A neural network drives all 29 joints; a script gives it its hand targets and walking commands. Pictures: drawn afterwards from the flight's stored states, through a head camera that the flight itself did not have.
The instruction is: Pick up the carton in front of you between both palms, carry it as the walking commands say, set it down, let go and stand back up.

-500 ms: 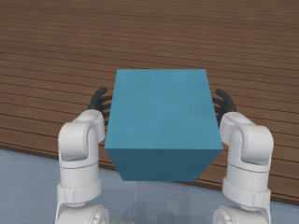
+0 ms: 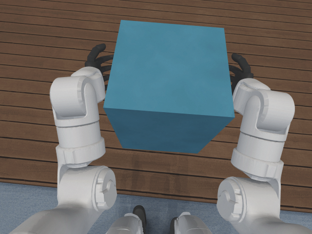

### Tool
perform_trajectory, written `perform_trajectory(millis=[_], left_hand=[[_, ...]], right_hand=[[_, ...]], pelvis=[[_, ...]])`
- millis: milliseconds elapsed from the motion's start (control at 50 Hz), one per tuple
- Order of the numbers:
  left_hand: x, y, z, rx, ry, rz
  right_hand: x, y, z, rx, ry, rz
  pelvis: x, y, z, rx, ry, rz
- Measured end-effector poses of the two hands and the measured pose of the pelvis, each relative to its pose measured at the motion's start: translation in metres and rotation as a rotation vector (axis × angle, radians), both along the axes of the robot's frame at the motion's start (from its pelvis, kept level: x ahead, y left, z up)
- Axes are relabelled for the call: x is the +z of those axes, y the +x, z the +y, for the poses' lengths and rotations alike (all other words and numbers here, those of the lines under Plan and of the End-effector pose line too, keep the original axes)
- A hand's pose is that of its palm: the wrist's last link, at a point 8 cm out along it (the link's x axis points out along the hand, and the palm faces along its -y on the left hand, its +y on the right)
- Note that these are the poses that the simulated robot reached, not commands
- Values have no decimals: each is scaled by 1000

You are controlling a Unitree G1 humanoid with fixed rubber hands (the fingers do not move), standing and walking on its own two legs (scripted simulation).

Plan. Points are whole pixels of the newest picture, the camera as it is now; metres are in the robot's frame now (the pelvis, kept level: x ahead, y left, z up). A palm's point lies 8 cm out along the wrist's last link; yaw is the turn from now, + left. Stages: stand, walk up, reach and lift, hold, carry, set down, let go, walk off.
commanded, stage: carry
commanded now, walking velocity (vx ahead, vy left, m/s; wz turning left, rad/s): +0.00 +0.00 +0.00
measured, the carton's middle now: (165, 97) +0.42 -0.01 +0.05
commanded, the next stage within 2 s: none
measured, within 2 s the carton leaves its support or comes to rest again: neither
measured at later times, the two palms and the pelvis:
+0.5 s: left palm (102, 59) +0.46 +0.13 +0.13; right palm (240, 61) +0.47 -0.17 +0.13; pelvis +0.10 -0.03 +0.00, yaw +1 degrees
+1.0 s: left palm (101, 76) +0.43 +0.13 +0.12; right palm (241, 78) +0.43 -0.17 +0.12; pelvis +0.08 -0.02 +0.00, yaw +1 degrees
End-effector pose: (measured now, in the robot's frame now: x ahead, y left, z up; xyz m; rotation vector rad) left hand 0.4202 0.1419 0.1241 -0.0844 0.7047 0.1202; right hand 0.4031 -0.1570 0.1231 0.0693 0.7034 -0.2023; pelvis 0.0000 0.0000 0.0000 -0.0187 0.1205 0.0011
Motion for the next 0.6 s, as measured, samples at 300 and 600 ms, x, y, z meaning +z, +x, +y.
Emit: perform_trajectory(millis=[300,600], left_hand=[[18,39,-9,24,54,-4],[2,45,-11,-8,94,56]], right_hand=[[20,61,-10,74,-16,-3],[2,66,-12,118,-60,59]], pelvis=[[2,80,-21,12,23,-15],[3,104,-27,19,27,-32]])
